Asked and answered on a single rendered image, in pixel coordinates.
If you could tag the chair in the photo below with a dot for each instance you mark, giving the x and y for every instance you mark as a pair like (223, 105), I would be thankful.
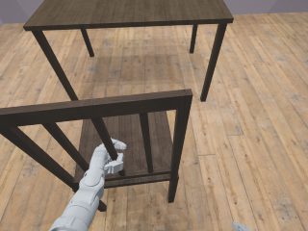
(138, 120)

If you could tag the robot right hand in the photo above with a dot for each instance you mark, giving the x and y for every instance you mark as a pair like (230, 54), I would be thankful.
(239, 227)

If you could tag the robot left hand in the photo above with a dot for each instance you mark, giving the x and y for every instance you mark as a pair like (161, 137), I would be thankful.
(102, 160)

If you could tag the table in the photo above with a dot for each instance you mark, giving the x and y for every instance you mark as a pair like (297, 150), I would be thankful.
(53, 15)

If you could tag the robot left forearm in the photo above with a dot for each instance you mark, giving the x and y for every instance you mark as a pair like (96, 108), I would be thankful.
(81, 209)

